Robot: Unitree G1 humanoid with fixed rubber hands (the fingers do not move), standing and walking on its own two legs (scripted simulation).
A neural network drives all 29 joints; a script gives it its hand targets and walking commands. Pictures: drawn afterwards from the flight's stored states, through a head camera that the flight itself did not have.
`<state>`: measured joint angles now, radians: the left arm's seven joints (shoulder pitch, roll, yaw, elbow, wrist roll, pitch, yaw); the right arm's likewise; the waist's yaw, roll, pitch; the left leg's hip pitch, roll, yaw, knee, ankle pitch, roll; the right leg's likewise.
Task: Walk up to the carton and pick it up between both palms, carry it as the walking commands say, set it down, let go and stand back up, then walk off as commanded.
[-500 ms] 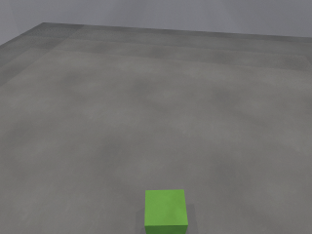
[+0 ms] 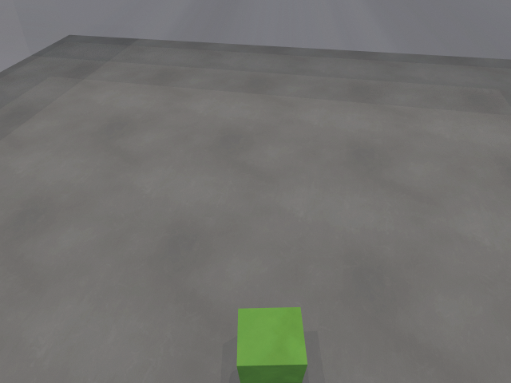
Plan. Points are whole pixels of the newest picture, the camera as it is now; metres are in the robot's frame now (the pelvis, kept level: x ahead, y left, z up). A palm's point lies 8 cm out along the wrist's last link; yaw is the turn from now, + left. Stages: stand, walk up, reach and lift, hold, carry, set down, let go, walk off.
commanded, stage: stand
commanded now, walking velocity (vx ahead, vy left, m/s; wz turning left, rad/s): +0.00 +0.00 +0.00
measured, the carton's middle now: (270, 346) +0.42 -0.02 -0.67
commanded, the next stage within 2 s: walk off in 0.20 s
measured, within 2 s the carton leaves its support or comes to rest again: neither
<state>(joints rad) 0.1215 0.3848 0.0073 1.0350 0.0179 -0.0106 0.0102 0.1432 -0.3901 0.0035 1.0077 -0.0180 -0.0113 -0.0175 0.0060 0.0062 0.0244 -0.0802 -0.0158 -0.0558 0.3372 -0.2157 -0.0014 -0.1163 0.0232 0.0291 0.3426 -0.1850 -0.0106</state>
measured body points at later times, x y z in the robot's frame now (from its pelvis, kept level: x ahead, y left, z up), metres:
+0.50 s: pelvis +0.00 +0.00 +0.00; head +0.00 +0.00 +0.45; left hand +0.09 +0.31 -0.13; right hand +0.08 -0.31 -0.12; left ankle -0.02 +0.12 -0.75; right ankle +0.00 -0.11 -0.75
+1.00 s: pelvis -0.02 -0.05 -0.02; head +0.01 -0.10 +0.43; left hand +0.21 +0.17 -0.12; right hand -0.04 -0.36 -0.15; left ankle +0.04 +0.10 -0.68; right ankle -0.04 -0.14 -0.75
